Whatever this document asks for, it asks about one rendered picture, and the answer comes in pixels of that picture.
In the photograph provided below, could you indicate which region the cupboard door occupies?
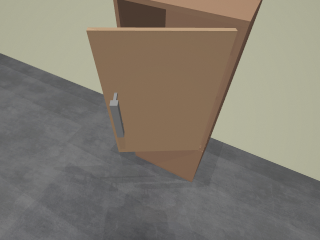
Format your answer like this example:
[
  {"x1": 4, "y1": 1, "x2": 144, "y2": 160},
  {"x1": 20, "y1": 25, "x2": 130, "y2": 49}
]
[{"x1": 86, "y1": 27, "x2": 238, "y2": 152}]

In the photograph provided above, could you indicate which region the handle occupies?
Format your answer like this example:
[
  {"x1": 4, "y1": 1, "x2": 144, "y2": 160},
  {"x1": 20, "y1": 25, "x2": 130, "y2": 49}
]
[{"x1": 109, "y1": 92, "x2": 125, "y2": 138}]

